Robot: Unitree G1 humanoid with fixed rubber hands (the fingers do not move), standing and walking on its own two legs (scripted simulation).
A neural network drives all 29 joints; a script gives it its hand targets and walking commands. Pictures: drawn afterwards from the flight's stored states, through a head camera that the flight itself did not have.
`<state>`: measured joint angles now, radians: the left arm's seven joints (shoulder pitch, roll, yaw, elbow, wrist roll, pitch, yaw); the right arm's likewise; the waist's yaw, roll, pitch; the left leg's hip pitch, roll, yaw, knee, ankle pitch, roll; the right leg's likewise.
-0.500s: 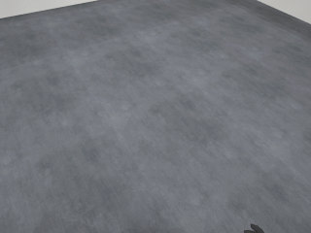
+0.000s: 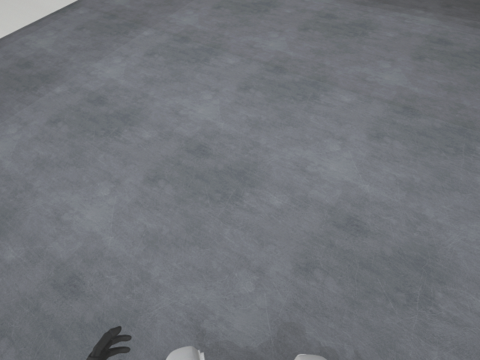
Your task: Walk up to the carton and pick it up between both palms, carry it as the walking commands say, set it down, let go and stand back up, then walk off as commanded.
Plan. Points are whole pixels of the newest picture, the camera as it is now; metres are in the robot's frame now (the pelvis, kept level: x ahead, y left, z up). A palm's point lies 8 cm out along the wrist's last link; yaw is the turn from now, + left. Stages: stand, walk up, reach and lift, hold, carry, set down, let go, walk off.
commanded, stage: walk off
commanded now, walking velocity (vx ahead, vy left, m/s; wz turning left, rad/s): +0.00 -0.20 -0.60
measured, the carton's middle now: out of the picture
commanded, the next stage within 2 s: stand in 0.16 s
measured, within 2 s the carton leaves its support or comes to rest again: neither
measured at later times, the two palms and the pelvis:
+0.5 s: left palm out of the picture +0.09 +0.19 -0.13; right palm out of the picture +0.00 -0.34 -0.09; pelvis -0.02 -0.06 +0.01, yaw -11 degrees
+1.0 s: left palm out of the picture +0.06 +0.11 -0.12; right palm out of the picture -0.07 -0.37 -0.12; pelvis -0.04 -0.12 +0.02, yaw -12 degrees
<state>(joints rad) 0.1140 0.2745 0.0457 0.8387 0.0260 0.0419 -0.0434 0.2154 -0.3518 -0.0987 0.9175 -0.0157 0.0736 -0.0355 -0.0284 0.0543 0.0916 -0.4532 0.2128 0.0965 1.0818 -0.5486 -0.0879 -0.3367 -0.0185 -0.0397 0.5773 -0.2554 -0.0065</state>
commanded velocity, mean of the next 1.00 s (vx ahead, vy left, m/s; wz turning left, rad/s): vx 0.00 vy -0.03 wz -0.08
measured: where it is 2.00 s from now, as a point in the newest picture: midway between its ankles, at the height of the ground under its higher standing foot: outside the picture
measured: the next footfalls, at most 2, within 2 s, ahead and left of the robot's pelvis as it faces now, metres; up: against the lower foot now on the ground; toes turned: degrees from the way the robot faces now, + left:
left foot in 0.36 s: +0.03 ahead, +0.04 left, +0.00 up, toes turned -5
right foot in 0.66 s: -0.02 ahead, -0.23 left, +0.00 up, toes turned -11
